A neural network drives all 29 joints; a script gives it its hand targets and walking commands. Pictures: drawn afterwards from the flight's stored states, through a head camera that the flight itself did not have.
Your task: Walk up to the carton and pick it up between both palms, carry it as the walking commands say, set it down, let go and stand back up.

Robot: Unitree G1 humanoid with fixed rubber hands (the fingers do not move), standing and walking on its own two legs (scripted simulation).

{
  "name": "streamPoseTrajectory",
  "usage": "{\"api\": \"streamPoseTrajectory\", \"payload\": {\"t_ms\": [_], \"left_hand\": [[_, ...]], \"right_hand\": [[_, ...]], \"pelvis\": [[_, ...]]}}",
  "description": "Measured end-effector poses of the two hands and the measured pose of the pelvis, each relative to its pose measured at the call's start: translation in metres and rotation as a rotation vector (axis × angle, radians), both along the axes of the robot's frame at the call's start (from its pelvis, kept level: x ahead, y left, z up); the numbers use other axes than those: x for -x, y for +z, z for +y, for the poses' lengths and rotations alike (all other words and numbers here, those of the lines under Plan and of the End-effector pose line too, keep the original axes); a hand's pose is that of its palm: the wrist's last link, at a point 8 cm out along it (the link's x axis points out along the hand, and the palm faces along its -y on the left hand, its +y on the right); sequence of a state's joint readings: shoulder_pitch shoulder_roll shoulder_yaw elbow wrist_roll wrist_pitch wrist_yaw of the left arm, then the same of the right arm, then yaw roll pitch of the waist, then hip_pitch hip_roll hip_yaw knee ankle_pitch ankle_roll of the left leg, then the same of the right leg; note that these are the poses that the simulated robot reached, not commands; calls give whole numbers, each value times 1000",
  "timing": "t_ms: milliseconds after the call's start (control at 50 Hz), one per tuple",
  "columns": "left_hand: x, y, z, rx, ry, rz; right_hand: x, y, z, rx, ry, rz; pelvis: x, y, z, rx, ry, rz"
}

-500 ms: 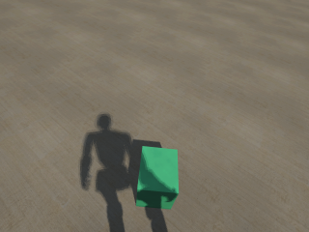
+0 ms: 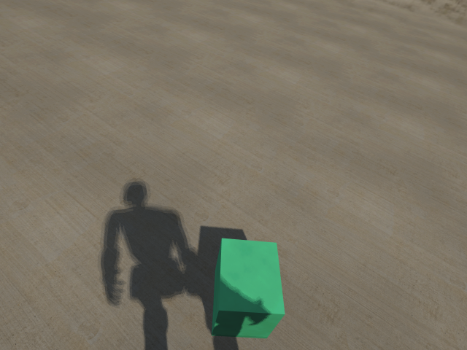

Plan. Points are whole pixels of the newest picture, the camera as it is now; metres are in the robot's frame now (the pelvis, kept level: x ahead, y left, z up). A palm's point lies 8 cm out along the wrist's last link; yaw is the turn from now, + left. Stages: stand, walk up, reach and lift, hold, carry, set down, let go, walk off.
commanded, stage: walk up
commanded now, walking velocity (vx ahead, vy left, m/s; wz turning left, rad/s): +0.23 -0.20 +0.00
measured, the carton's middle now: (244, 288) +0.49 -0.15 -0.60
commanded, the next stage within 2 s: none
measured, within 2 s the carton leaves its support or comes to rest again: neither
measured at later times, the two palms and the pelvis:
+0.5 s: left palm (129, 320) +0.22 +0.18 -0.12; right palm out of the picture +0.04 -0.30 -0.09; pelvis +0.11 -0.06 +0.02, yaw -1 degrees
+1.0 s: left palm (128, 346) +0.18 +0.17 -0.11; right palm out of the picture +0.14 -0.32 -0.09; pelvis +0.08 -0.08 +0.03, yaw -1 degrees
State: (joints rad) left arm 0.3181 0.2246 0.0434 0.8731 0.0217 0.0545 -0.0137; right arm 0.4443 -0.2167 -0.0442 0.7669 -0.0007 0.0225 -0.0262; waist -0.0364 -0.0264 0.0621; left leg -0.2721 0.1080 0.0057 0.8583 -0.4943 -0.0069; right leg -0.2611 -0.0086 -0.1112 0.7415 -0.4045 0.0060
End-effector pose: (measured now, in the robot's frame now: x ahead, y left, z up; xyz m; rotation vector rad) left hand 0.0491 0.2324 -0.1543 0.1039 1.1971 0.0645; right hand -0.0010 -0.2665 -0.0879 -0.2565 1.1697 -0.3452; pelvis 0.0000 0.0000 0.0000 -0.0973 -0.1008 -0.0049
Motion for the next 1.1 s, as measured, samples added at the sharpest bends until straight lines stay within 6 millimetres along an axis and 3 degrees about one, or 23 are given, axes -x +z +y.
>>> {"api": "streamPoseTrajectory", "payload": {"t_ms": [100, 220, 360, 440, 500, 660, 740, 820, 960, 1100], "left_hand": [[-36, 16, 8, 0, -51, -7], [-73, 35, 2, 8, -60, 25], [-127, 38, -20, -13, -87, 13], [-158, 40, -41, -40, -95, -13], [-171, 39, -57, -71, -85, -32], [-163, 56, -72, -123, -42, -42], [-155, 55, -74, -124, -28, -51], [-146, 51, -71, -110, -15, -51], [-132, 49, -63, -91, -7, -44], [-114, 52, -77, -83, -23, -14]], "right_hand": [[11, 9, 24, -35, -55, 38], [8, 36, 24, -31, -71, 131], [-9, 31, 4, -32, -98, 188], [-23, 18, -16, -60, -100, 214], [-42, 0, -35, -90, -84, 216], [-136, -12, -61, -133, 22, 48], [-165, -10, -63, -140, 65, -17], [-168, -7, -60, -132, 85, -25], [-150, -1, -52, -114, 81, -22], [-126, 8, -66, -105, 61, -18]], "pelvis": [[-19, 15, 11, 7, -14, 6], [-49, 37, 7, 7, -10, 80], [-80, 35, -15, -20, -11, 125], [-96, 28, -38, -52, -10, 142], [-109, 19, -59, -87, -9, 134], [-110, 25, -84, -109, -14, 114], [-104, 24, -88, -99, -11, 112], [-99, 23, -85, -80, -13, 112], [-85, 25, -74, -71, -6, 91], [-66, 32, -86, -65, -25, 99]]}}
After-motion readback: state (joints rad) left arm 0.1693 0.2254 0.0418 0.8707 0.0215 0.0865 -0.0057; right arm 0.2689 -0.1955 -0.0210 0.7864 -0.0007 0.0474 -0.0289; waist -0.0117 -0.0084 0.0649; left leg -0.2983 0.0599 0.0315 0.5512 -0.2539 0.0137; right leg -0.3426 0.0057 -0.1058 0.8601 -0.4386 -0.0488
